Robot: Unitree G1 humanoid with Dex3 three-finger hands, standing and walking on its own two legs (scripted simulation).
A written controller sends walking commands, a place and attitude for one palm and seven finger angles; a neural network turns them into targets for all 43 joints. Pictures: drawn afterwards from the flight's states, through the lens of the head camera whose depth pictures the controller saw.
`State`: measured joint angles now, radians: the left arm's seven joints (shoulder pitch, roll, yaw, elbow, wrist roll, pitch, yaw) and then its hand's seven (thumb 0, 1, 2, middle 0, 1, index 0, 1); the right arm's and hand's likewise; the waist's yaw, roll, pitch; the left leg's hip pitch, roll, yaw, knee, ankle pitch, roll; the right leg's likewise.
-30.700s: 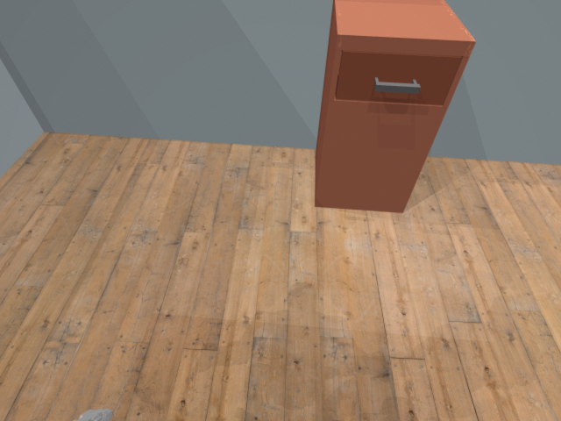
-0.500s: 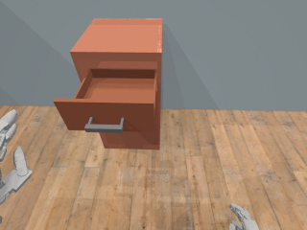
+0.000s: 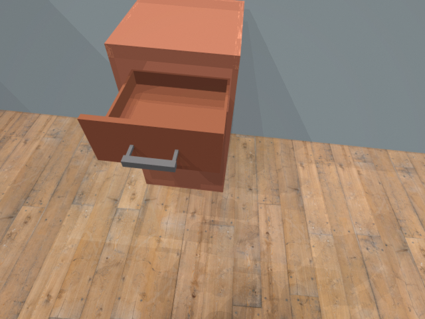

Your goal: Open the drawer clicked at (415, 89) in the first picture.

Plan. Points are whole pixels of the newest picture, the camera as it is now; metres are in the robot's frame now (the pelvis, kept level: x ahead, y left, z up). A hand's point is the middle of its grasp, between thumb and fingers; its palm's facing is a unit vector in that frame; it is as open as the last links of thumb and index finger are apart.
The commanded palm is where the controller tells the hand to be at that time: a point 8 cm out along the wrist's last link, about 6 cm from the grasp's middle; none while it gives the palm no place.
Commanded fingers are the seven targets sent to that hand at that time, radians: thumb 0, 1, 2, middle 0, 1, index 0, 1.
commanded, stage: let the arm hang, fingers relaxed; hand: left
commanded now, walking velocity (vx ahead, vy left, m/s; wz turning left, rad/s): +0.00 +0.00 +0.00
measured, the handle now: (151, 157) +0.52 +0.20 -0.09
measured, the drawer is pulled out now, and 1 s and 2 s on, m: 0.30 0.30 0.30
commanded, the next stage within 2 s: look to check the result in 0.68 s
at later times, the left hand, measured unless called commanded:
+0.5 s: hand out of the picture +0.00 +0.18 -0.17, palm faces +0.03 -0.99 -0.17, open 7.3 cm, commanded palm none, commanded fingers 0.00 0.90 0.90 -0.20 -0.30 -0.20 -0.30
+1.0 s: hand out of the picture +0.00 +0.19 -0.17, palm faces +0.02 -0.99 -0.16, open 7.4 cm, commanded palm none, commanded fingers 0.00 0.90 0.90 -0.20 -0.30 -0.20 -0.30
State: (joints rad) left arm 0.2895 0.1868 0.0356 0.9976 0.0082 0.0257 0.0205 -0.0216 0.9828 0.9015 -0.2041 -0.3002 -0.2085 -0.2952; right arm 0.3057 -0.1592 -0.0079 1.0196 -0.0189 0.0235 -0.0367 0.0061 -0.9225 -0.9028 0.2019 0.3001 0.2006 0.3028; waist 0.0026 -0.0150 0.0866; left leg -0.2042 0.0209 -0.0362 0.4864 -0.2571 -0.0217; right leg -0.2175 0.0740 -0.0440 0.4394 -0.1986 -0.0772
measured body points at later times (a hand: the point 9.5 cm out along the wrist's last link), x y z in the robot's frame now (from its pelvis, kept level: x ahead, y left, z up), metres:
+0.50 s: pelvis +0.00 +0.02 +0.00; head +0.01 +0.02 +0.45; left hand +0.00 +0.23 -0.16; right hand -0.03 -0.17 -0.16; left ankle +0.00 +0.14 -0.74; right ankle +0.03 -0.07 -0.74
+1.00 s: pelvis +0.01 +0.03 +0.00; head +0.03 +0.03 +0.45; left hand +0.00 +0.24 -0.16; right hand -0.02 -0.17 -0.16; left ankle +0.00 +0.14 -0.74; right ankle +0.03 -0.07 -0.74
